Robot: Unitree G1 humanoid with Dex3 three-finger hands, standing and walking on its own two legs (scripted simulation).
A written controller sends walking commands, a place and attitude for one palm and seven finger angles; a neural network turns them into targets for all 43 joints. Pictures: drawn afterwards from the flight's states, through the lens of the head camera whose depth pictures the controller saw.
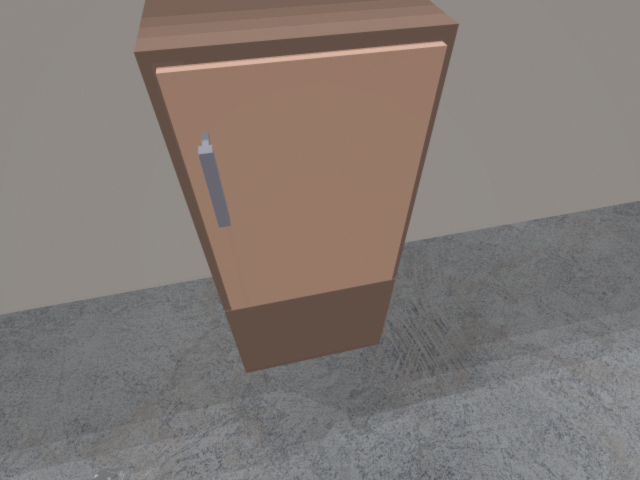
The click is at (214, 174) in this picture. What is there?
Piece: cupboard door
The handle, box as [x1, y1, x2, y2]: [198, 132, 230, 227]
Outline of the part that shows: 203,132 201,133 202,145 198,146 198,154 219,227 230,225 229,215 212,146 209,144 208,133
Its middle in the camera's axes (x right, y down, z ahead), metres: -0.17 -0.09 +0.62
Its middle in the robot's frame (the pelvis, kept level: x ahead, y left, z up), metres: +0.53 +0.21 +0.07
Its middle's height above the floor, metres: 0.84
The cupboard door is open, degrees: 0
